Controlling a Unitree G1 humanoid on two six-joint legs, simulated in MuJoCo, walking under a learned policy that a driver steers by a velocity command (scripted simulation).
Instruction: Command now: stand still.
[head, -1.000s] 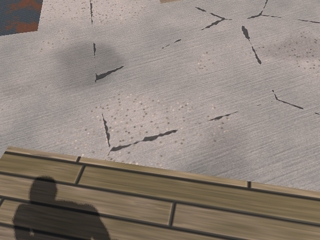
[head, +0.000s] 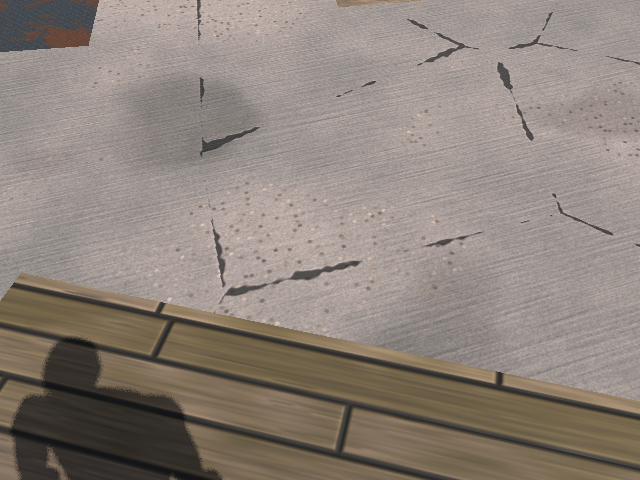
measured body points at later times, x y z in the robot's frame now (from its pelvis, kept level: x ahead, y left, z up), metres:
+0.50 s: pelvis +0.03 +0.00 -0.01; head +0.02 +0.00 +0.44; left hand -0.01 +0.23 -0.17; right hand -0.01 -0.22 -0.17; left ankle -0.02 +0.12 -0.74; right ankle +0.02 -0.10 -0.74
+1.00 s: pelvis +0.24 +0.02 -0.03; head +0.28 +0.01 +0.42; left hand +0.43 +0.24 -0.15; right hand +0.10 -0.20 -0.16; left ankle +0.01 +0.11 -0.72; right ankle +0.36 -0.04 -0.75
